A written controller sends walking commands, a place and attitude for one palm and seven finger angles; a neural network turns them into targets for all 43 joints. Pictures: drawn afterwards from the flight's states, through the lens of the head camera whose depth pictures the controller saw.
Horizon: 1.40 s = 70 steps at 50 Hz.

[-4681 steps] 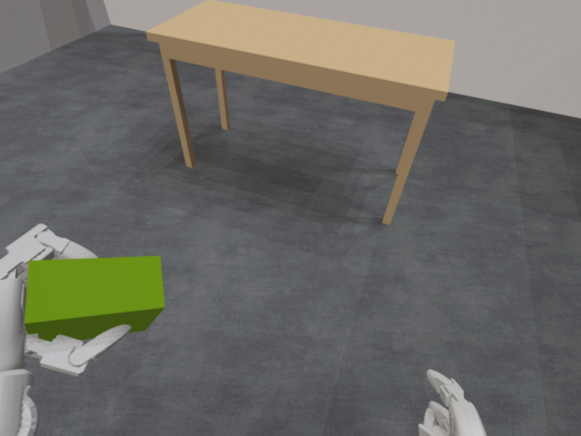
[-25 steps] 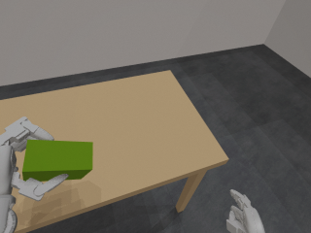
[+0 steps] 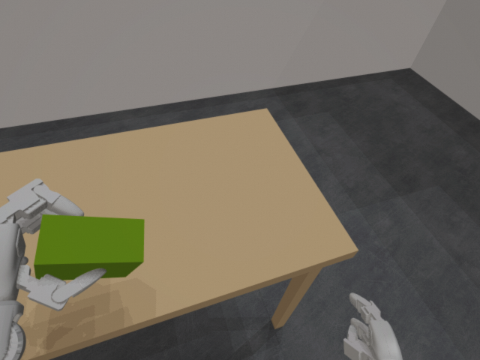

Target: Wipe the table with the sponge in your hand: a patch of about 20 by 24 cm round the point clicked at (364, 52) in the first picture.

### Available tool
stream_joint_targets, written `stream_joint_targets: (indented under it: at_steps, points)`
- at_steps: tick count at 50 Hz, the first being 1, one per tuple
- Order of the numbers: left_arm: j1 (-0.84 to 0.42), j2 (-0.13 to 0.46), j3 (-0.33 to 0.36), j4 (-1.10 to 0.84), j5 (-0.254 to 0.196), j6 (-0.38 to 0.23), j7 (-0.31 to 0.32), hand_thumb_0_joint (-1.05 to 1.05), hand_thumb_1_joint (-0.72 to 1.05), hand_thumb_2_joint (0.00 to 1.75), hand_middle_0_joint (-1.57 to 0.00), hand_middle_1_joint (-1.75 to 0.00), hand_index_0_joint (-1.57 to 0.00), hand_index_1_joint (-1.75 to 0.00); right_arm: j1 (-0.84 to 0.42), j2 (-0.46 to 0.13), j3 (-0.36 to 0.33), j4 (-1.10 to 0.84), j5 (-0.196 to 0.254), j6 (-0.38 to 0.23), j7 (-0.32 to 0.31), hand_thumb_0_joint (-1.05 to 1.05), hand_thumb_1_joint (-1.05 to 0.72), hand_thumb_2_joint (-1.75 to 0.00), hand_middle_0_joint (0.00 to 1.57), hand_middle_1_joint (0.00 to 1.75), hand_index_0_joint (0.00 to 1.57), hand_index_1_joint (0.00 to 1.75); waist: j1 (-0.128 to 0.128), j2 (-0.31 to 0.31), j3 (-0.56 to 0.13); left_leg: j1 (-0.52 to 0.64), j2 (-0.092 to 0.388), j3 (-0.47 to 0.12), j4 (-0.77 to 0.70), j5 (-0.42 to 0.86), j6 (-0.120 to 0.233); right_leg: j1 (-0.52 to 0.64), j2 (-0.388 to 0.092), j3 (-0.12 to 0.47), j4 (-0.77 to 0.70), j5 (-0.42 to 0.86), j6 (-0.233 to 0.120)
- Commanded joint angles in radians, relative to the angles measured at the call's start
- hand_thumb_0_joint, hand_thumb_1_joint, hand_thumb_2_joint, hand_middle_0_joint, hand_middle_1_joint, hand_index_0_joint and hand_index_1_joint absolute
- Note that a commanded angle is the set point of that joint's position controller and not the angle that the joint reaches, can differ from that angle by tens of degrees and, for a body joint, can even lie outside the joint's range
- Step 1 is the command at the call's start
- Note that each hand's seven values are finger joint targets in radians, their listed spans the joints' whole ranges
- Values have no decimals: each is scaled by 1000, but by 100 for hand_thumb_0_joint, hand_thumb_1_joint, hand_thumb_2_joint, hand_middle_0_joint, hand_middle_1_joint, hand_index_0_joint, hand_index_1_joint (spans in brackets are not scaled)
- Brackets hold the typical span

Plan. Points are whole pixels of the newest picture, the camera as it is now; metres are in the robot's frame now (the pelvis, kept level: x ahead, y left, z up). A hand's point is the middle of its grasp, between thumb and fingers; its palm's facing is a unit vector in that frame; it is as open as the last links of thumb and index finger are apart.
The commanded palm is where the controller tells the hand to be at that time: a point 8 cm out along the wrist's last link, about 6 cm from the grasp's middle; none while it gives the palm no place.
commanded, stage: look again from close up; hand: left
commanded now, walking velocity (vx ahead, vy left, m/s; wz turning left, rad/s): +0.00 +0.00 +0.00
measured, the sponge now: (104, 250) +0.23 +0.21 +0.11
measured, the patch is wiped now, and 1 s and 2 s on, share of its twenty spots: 0.00 0.00 0.00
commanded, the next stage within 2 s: shuffle to correct the standing spot in 0.08 s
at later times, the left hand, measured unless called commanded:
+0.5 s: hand (65, 241) +0.22 +0.24 +0.15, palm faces +0.34 -0.86 -0.39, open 10.0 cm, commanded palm +0.16 +0.27 +0.17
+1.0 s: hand (135, 233) +0.24 +0.16 +0.15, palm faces +0.30 -0.87 -0.39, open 10.0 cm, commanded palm +0.18 +0.21 +0.17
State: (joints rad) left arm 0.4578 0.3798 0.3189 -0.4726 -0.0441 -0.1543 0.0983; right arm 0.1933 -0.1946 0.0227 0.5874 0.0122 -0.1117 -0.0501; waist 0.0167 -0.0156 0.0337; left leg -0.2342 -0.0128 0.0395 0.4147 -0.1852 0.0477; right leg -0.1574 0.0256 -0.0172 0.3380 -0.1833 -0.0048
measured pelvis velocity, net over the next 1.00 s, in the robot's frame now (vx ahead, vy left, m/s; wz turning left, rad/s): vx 0.01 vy -0.07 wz -0.01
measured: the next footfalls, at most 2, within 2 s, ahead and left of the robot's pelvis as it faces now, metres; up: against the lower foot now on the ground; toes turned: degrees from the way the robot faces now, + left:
none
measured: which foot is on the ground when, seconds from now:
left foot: down 0.00-1.00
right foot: down 0.00-1.00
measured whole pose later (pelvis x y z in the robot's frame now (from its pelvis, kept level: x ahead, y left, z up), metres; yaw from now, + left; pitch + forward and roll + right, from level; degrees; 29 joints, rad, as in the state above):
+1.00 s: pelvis +0.01 -0.07 -0.01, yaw -1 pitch +0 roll -1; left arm 0.48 0.39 0.34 -0.51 -0.09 -0.11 0.09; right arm 0.21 -0.21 -0.02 0.58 0.03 -0.05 -0.04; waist -0.02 0.00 0.01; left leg -0.27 0.09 0.01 0.55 -0.27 -0.02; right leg -0.19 0.13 -0.05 0.45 -0.26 -0.11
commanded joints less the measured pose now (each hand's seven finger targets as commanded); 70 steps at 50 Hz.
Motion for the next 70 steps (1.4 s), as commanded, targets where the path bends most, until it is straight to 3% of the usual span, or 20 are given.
stream_joint_targets:
  at_steps: [1,9,13,15,21,25,36,44,48,50,53,55,61,66,70]
  points:
    - [-71,163,128,-221,-15,-80,28,0,10,130,-120,-160,-120,-160,-85,-131,-49,-161,1,-56,-14,0,-90,-90,20,30,20,30,-3,77,-152,65,107,-130,-83,97,-28,32,-81,86,-31,139,-17]
    - [-81,158,123,-221,-11,-79,26,0,10,130,-120,-160,-120,-160,-86,-134,-51,-157,3,-56,-13,0,-90,-90,20,30,20,30,-8,96,-144,60,111,-135,-99,87,-34,29,-76,80,-26,124,-17]
    - [-105,154,119,-215,-9,-84,22,0,10,130,-120,-160,-120,-160,-77,-130,-50,-159,0,-53,-12,0,-90,-90,20,30,20,30,-7,89,-134,47,144,-160,-139,16,-42,18,-59,57,-7,62,-14]
    - [-126,156,120,-233,-7,-92,21,0,10,130,-120,-160,-120,-160,-83,-127,-50,-158,-2,-53,-11,0,-90,-90,20,30,20,30,-6,130,-126,46,165,-174,-169,-30,-48,1,-45,44,18,31,-10]
    - [-121,156,122,-239,-8,-85,15,0,10,130,-120,-160,-120,-160,-72,-121,-57,-167,-3,-50,-1,0,-90,-90,20,30,20,30,-6,146,-142,64,196,-178,-151,0,-43,-17,-39,27,40,18,-12]
    - [-93,150,124,-233,-15,-75,12,0,10,130,-120,-160,-120,-160,-70,-123,-58,-170,0,-43,8,0,-90,-90,20,30,20,30,-9,131,-154,65,190,-159,-109,33,-32,-17,-36,19,24,28,-15]
    - [-91,177,148,-234,-37,-44,13,0,10,130,-120,-160,-120,-160,-75,-122,-68,-181,11,-24,0,0,-90,-90,20,30,20,30,-20,71,-134,48,141,-111,0,-38,-10,-70,-62,113,-16,44,-44]
    - [-69,187,159,-256,-56,-26,16,0,10,130,-120,-160,-120,-160,-67,-122,-75,-172,20,-8,-2,0,-90,-90,20,30,20,30,-32,33,-171,66,99,-56,135,57,-17,-55,-119,161,-6,198,-70]
    - [-34,195,180,-248,-58,-23,18,0,10,130,-120,-160,-120,-160,-73,-121,-74,-179,20,8,-2,0,-90,-90,20,30,20,30,-27,5,-171,48,100,-36,159,118,-13,-7,-124,160,7,338,-34]
    - [-30,194,177,-249,-60,-24,18,0,10,130,-120,-160,-120,-160,-77,-122,-73,-177,21,13,-2,0,-90,-90,20,30,20,30,-29,27,-165,71,109,-45,141,157,-11,-23,-113,141,25,347,-30]
    - [-37,193,178,-249,-57,-25,15,0,10,130,-120,-160,-120,-160,-79,-123,-72,-180,20,23,-2,0,-90,-90,20,30,20,30,-25,49,-160,70,126,-46,129,191,-3,-3,-95,133,26,373,10]
    - [-44,190,170,-242,-57,-23,13,0,10,130,-120,-160,-120,-160,-84,-122,-70,-177,18,26,-2,0,-90,-90,20,30,20,30,-25,63,-134,66,132,-53,116,157,-1,-23,-85,125,17,314,17]
    - [-58,182,158,-254,-57,-21,12,0,10,130,-120,-160,-120,-160,-78,-120,-70,-185,21,31,2,0,-90,-90,20,30,20,30,-25,36,-141,72,115,-52,115,80,-2,-17,-94,141,-9,257,9]
    - [-78,191,156,-268,-53,-23,12,0,10,130,-120,-160,-120,-160,-87,-118,-65,-186,19,31,0,0,-90,-90,20,30,20,30,-24,85,-124,81,140,-80,72,84,4,-35,-74,126,-3,197,10]
    - [-80,184,153,-246,-54,-14,8,0,10,130,-120,-160,-120,-160,-81,-114,-65,-185,21,31,0,0,-90,-90,20,30,20,30,-25,52,-115,71,137,-76,78,50,2,-36,-75,123,-12,165,-3]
